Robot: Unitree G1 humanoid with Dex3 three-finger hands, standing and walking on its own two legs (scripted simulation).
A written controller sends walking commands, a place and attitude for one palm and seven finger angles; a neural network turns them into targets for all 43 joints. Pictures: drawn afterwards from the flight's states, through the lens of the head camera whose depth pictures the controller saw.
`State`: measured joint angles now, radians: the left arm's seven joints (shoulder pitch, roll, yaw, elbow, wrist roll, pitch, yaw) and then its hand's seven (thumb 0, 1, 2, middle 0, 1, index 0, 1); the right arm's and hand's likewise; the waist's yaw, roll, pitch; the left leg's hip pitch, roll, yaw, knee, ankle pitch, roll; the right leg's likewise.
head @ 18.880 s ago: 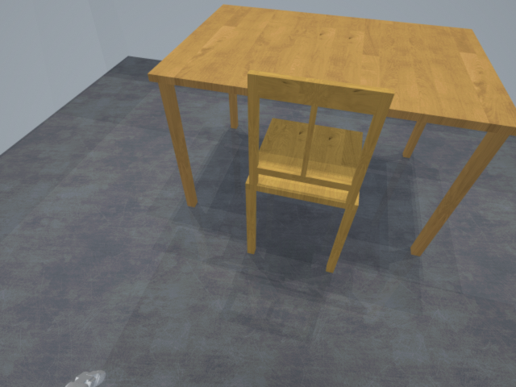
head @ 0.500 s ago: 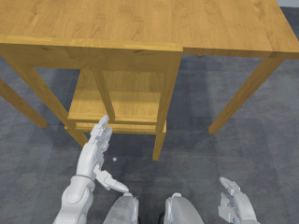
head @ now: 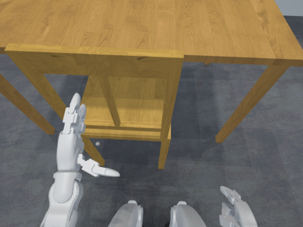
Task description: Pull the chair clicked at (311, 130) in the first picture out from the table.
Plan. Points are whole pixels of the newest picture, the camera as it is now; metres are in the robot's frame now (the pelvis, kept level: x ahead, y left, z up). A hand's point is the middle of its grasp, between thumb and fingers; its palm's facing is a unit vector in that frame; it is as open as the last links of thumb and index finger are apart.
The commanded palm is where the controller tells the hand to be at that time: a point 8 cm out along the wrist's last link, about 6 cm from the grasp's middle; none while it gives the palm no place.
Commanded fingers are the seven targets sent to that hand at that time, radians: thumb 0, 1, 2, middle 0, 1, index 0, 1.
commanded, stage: aim the fingers beside a spindle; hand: left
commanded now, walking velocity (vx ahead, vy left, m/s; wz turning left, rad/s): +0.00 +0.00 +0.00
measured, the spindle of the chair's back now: (111, 103) +0.45 +0.14 +0.01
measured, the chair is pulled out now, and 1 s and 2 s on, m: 0.00 0.00 0.00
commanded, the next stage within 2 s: push the fingers through the gap in 0.60 s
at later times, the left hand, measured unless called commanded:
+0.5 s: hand (117, 163) +0.28 +0.11 -0.02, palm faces -0.12 -0.99 +0.07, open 17.0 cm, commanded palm +0.28 +0.18 +0.02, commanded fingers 0.00 -0.50 0.30 -0.06 -0.08 -0.06 -0.08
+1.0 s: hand (101, 137) +0.33 +0.14 +0.05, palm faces +0.03 -1.00 -0.02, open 16.9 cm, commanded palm +0.30 +0.19 +0.02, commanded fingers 0.00 -0.50 0.30 -0.06 -0.08 -0.06 -0.08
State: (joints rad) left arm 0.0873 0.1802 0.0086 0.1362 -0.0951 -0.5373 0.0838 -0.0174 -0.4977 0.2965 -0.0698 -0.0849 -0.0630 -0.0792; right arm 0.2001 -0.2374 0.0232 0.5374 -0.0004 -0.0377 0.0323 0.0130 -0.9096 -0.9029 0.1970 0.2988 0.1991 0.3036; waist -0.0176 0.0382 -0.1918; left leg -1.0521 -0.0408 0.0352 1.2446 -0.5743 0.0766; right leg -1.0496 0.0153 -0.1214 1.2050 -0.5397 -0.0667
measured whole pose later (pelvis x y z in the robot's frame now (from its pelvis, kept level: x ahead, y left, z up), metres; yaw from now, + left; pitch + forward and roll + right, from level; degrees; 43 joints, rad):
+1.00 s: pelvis +0.00 +0.01 -0.01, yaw +0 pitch +23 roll -3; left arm -0.02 0.18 0.03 0.22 -0.14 -0.55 0.03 -0.02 -0.50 0.30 -0.07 -0.08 -0.06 -0.08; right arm 0.19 -0.25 0.01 0.56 -0.01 -0.08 0.02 0.01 -0.91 -0.90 0.20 0.30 0.20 0.30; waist -0.04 0.03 -0.19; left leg -1.10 -0.04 0.03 1.27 -0.58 0.08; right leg -1.09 0.02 -0.13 1.22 -0.54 -0.06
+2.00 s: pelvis +0.00 +0.00 +0.00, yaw -1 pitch +25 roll -2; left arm -0.46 0.22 0.15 0.70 -0.11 -0.54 0.02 -0.02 -0.50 0.30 -0.07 -0.08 -0.06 -0.08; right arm 0.25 -0.26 0.02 0.62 -0.01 0.00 0.04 0.01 -0.91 -0.90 0.20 0.30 0.20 0.30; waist -0.09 0.04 -0.18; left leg -1.12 -0.02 0.05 1.25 -0.56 0.08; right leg -1.13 0.03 -0.11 1.20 -0.52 -0.07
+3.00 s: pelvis -0.01 +0.02 +0.00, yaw -2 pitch +25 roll -4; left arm -0.46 0.17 0.09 0.73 -0.09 -0.52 0.05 -0.01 -0.11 0.46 -0.41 -1.22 -0.41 -1.22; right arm 0.25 -0.25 0.01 0.61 -0.02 0.03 0.06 0.01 -0.91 -0.90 0.20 0.30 0.20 0.30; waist -0.09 0.05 -0.18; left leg -1.13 -0.03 0.04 1.26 -0.56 0.10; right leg -1.12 0.02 -0.11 1.20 -0.51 -0.04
